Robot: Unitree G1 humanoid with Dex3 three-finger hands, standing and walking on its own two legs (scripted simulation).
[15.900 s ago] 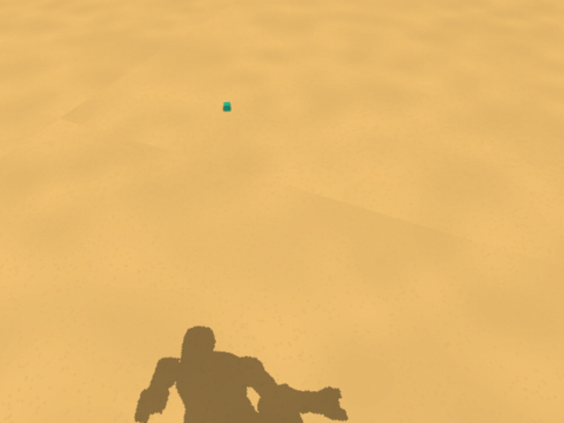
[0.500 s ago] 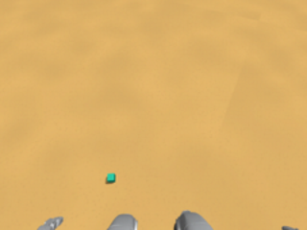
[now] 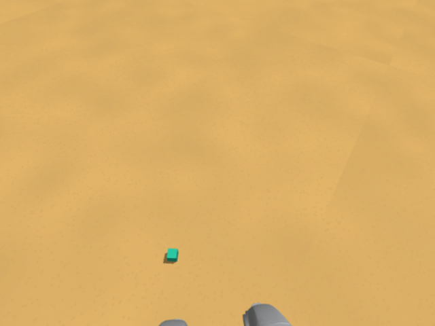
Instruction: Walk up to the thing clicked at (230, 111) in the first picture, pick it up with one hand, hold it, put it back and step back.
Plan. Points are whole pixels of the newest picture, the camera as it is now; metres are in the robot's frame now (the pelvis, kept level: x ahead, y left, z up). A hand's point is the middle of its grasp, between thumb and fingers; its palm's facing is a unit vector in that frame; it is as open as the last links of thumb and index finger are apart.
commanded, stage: walk up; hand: left
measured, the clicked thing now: (172, 255) +0.49 +0.19 -0.72
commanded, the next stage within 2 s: stand in 0.84 s
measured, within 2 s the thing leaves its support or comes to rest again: neither
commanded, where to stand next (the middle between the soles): +0.09 -0.02 m, yaw -3 degrees
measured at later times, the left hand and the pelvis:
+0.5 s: hand out of the picture +0.12 +0.20 -0.11, palm faces -0.10 -0.88 -0.47, open 7.4 cm; pelvis +0.02 -0.07 +0.01, yaw -4 degrees
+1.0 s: hand out of the picture +0.07 +0.24 -0.15, palm faces +0.02 -0.93 -0.37, open 7.4 cm; pelvis +0.00 -0.03 +0.01, yaw +0 degrees
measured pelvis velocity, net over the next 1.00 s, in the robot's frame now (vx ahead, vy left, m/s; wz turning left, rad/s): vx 0.00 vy -0.03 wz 0.00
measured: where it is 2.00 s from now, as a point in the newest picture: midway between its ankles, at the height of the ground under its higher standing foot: outside the picture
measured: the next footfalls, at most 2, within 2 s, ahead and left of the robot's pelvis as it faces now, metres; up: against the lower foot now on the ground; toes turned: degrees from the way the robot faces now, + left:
right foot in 0.34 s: +0.07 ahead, -0.16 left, +0.00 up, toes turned -3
left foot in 0.80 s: +0.07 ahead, +0.12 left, +0.00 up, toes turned -2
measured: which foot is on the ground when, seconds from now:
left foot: down 0.00-0.34, up 0.36-0.78, down 0.80-1.00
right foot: up 0.00-0.32, down 0.34-1.00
